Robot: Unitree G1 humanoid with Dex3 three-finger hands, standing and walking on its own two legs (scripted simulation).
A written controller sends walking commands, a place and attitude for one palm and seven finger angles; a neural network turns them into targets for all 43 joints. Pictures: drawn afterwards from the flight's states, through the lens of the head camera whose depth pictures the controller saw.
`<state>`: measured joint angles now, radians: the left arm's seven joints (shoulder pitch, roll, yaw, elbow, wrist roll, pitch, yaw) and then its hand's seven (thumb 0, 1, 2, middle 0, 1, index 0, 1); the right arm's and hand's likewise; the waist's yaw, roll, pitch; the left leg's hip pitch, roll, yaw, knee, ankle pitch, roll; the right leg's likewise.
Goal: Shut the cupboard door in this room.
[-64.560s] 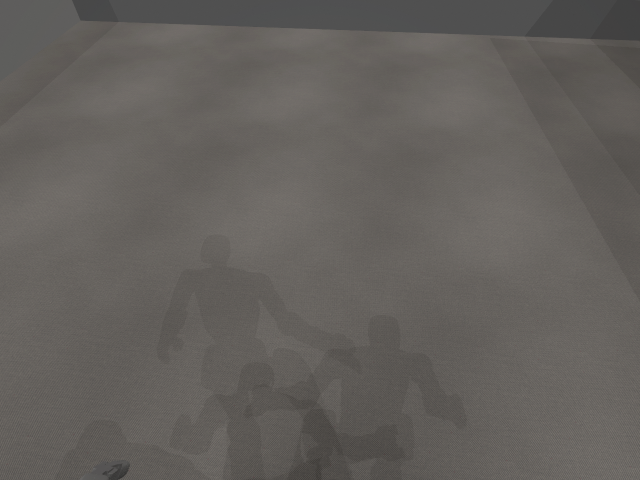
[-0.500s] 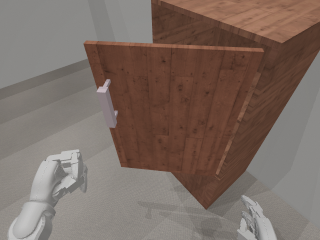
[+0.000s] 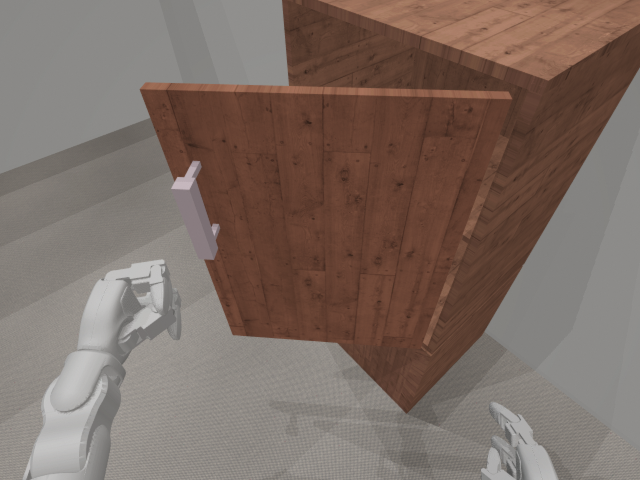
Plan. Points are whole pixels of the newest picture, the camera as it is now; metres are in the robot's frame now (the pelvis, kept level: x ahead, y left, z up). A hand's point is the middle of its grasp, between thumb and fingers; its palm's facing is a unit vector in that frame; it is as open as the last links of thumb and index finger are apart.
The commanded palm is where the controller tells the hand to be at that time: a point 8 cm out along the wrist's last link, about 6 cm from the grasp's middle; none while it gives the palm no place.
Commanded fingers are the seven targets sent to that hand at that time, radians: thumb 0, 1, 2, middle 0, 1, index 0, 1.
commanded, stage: bring the fist close to the handle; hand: left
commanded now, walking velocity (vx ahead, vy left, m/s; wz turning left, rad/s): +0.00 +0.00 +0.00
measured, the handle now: (201, 211) +0.45 +0.20 +0.09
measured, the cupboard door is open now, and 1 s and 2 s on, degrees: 44 44 30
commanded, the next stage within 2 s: push the door shut along its arc in 0.90 s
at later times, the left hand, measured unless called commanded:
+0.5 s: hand (197, 265) +0.35 +0.18 +0.10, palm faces +0.00 -1.00 -0.03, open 3.1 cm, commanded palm +0.33 +0.23 +0.10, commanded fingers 0.00 0.90 0.90 -1.30 -1.50 -1.30 -1.50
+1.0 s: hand (197, 265) +0.35 +0.18 +0.10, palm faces +0.01 -1.00 -0.04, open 3.1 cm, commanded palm +0.33 +0.22 +0.10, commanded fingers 0.00 0.90 0.90 -1.30 -1.50 -1.30 -1.50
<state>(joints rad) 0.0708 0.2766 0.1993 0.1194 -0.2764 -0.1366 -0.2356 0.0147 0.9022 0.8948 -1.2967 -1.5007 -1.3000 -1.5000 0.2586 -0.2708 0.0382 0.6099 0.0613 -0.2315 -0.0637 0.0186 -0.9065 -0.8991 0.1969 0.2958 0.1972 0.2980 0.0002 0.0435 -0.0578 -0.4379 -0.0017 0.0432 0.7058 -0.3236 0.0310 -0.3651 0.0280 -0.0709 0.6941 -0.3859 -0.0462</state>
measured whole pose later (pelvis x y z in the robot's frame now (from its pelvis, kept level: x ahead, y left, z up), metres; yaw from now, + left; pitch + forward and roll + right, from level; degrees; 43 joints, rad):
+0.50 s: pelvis +0.01 +0.01 +0.00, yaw -1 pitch +4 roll +0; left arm -0.20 0.26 0.17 0.36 -0.22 -0.15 -0.16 0.01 0.90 0.89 -1.30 -1.50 -1.30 -1.50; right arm 0.25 -0.26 0.04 0.63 0.06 -0.15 -0.04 0.02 -0.91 -0.90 0.20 0.30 0.20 0.30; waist -0.02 0.03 -0.05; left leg -0.44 -0.01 0.06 0.69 -0.32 0.04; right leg -0.38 0.02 -0.05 0.68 -0.38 -0.04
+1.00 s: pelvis +0.00 +0.01 +0.00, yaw -1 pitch +4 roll +0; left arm -0.20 0.26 0.17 0.40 -0.22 -0.20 -0.15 0.02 0.90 0.89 -1.30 -1.50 -1.30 -1.50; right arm 0.25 -0.26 0.03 0.63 0.07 -0.11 -0.04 0.02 -0.91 -0.90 0.20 0.30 0.20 0.30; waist -0.02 0.04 -0.05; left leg -0.43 0.00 0.06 0.68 -0.31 0.04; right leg -0.36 0.03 -0.05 0.67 -0.37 -0.04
